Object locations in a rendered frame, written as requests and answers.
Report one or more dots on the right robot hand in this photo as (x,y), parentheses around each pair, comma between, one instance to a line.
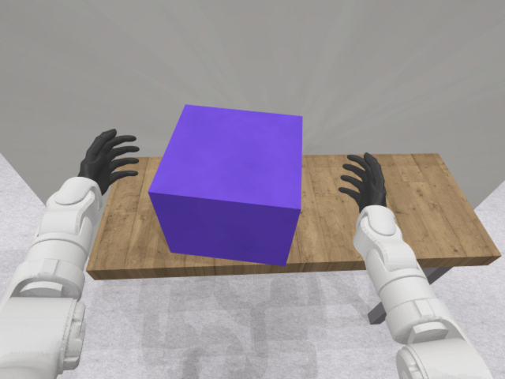
(371,188)

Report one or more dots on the right robot forearm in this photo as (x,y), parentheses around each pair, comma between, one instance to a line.
(414,313)

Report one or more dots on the left robot forearm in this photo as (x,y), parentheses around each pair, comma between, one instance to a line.
(54,264)

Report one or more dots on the table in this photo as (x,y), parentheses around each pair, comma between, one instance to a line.
(433,214)

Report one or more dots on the right robot upper arm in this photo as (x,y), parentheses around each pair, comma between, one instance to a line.
(451,358)

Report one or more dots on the carton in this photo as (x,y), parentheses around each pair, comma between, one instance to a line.
(229,184)

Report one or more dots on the left robot upper arm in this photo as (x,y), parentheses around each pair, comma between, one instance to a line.
(40,337)

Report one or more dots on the left robot hand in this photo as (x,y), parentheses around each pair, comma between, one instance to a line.
(97,164)

